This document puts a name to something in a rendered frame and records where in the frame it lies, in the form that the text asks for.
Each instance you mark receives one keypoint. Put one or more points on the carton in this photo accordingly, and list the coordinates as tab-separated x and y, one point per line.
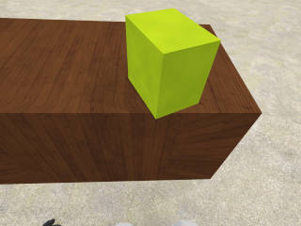
169	58

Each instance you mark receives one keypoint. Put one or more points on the pedestal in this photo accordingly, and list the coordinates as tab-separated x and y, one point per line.
70	114

